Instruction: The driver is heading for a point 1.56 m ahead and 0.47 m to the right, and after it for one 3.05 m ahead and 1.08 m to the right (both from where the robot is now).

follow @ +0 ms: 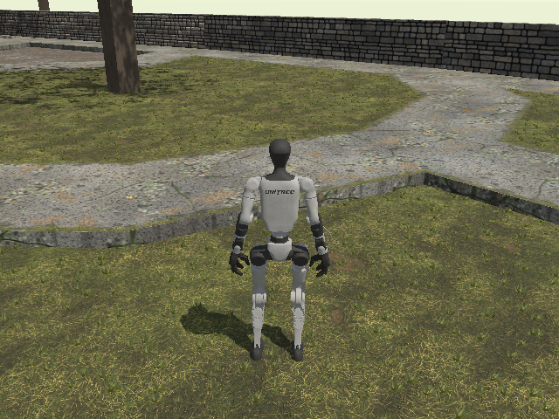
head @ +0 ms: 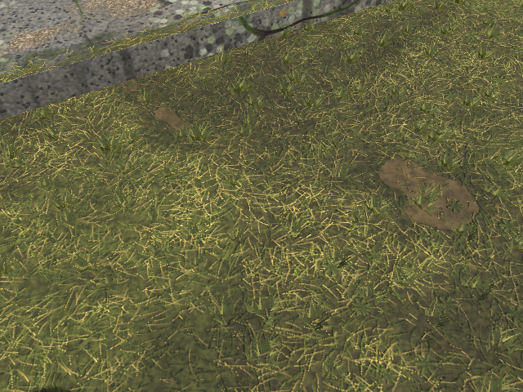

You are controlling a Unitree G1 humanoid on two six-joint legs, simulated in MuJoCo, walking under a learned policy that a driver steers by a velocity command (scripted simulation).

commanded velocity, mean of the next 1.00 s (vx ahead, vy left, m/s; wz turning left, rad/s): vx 0.36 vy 0.00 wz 0.00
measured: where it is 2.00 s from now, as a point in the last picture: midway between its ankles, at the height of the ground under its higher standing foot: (281, 252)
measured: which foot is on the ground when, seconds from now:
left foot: down 0.00-0.80, up 0.82-1.00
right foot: down 0.00-0.32, up 0.34-0.76, down 0.78-1.00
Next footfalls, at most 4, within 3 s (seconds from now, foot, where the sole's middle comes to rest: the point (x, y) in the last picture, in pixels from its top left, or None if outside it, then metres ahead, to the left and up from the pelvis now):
0.78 right None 0.45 -0.09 -0.78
1.30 left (223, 305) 0.76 0.15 -0.78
1.84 right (328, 243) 0.97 -0.17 -0.78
2.36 left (318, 162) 1.33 -0.16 -0.78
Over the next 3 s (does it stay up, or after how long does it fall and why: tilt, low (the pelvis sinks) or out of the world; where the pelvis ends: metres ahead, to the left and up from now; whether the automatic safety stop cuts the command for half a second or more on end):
stays up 1.33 -0.41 0.00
